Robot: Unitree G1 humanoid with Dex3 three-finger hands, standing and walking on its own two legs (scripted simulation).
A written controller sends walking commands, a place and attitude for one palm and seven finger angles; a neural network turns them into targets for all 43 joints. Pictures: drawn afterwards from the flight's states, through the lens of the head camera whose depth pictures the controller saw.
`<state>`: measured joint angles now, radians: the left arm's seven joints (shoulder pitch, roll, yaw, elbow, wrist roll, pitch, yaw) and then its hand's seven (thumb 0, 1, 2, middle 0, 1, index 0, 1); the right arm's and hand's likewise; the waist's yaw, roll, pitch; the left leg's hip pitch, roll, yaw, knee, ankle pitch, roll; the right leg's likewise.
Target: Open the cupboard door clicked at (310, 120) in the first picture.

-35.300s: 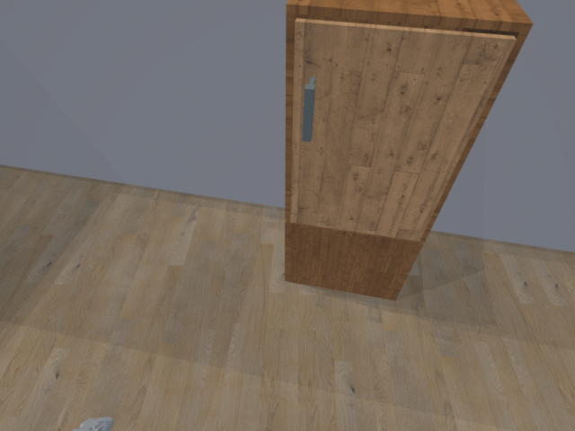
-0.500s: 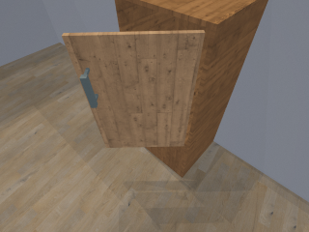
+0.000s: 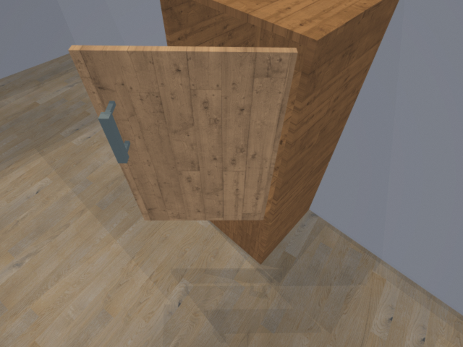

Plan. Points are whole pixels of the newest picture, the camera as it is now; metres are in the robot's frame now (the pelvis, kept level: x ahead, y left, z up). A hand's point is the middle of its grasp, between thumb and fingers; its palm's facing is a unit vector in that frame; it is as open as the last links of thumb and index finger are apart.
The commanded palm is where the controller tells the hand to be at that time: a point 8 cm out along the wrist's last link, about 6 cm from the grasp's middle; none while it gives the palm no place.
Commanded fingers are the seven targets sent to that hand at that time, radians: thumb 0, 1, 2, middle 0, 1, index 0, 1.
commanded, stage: come to a stop and stand still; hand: left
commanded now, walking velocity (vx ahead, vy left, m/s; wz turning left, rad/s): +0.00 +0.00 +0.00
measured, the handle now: (117, 133) +0.51 +0.28 +0.06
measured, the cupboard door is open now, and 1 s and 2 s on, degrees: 43 43 43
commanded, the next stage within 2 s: look again from close up in 0.56 s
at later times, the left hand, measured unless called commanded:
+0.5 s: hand out of the picture +0.03 +0.17 -0.17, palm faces +0.02 -0.97 -0.23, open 7.4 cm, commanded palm none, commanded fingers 0.00 0.90 0.90 -0.20 -0.30 -0.20 -0.30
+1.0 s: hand out of the picture +0.02 +0.17 -0.17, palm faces +0.02 -0.97 -0.24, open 7.4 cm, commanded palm none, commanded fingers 0.00 0.90 0.90 -0.20 -0.30 -0.20 -0.30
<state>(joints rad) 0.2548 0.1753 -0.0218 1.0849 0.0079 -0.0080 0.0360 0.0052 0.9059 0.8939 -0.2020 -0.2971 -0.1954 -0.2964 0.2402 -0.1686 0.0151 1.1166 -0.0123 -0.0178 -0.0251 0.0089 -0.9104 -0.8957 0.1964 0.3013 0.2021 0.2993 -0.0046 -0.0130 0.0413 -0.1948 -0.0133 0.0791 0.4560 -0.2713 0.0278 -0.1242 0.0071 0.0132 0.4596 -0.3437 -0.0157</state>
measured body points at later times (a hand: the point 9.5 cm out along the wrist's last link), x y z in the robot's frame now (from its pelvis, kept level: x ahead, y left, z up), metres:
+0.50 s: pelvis +0.01 -0.02 +0.00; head +0.02 -0.02 +0.45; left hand +0.03 +0.22 -0.15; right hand +0.05 -0.26 -0.15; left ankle -0.02 +0.10 -0.74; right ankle -0.06 -0.11 -0.74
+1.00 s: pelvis +0.00 -0.02 +0.00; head +0.01 -0.02 +0.45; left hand +0.02 +0.23 -0.15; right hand +0.04 -0.27 -0.15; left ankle -0.02 +0.10 -0.74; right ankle -0.06 -0.11 -0.74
